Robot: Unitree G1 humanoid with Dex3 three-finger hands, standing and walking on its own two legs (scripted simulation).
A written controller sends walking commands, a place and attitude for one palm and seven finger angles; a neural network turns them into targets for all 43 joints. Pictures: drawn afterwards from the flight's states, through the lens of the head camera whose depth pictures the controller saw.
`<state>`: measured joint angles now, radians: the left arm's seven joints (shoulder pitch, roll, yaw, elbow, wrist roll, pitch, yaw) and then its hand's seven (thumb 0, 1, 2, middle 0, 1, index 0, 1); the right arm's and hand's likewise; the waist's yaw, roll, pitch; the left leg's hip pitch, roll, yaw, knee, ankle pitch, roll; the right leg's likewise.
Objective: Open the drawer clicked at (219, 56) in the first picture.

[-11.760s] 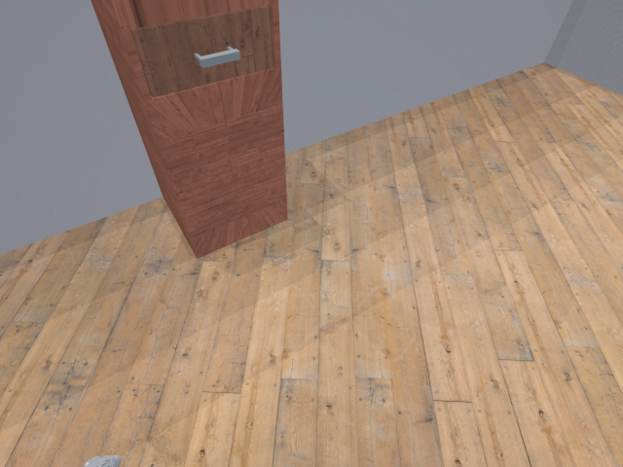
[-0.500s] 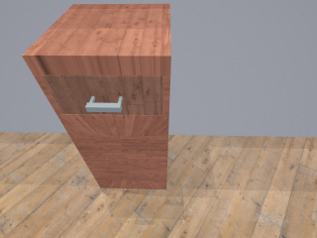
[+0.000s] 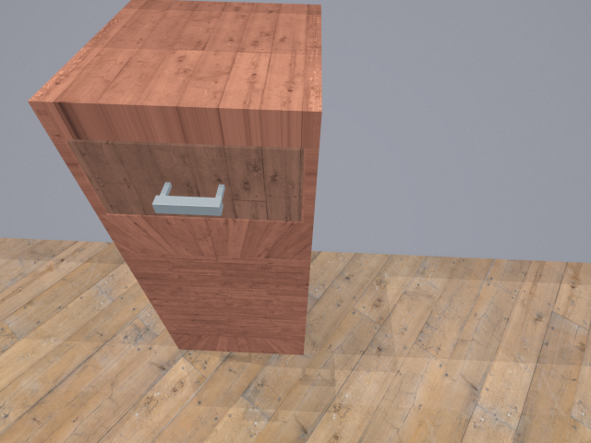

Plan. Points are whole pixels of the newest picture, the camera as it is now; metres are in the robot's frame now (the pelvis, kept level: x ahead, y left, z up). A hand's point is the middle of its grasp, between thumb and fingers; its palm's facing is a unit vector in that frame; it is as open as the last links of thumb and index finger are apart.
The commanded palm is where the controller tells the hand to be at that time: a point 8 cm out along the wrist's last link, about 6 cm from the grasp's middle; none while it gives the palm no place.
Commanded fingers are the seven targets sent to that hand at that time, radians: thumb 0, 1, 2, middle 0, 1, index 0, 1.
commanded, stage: look again from close up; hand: left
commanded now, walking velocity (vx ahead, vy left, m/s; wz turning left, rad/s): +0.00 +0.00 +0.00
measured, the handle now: (191, 197) +0.49 +0.22 +0.03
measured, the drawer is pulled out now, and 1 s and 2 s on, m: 0.00 0.00 0.00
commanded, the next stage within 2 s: raise the hand with hooked fingers in 0.08 s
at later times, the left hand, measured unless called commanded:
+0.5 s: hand (180, 386) +0.20 +0.17 -0.03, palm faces -0.01 -0.33 -0.94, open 8.1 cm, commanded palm +0.14 +0.20 -0.01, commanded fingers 0.00 0.50 0.73 -0.23 -0.56 -0.23 -0.56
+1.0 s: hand (154, 357) +0.22 +0.20 +0.02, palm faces -0.01 -0.12 -0.99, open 11.0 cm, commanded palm +0.19 +0.21 +0.08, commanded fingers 0.00 -0.08 0.48 -0.27 -0.93 -0.27 -0.93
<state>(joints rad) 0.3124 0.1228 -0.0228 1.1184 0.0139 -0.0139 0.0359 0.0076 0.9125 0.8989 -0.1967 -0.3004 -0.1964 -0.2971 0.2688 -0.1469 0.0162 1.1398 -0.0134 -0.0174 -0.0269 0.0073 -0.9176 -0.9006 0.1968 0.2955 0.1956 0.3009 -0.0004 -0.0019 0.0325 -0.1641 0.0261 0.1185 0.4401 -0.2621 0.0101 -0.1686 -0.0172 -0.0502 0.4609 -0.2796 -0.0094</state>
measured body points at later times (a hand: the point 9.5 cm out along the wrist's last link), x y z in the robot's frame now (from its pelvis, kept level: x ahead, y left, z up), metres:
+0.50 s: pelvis -0.02 -0.01 -0.03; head -0.01 -0.04 +0.42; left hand +0.19 +0.19 +0.02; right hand +0.19 -0.26 -0.11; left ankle -0.02 +0.11 -0.74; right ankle -0.02 -0.11 -0.74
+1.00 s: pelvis -0.02 -0.03 -0.02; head +0.00 -0.06 +0.43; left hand +0.21 +0.20 +0.07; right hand +0.18 -0.23 -0.13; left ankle -0.02 +0.11 -0.74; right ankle -0.02 -0.11 -0.74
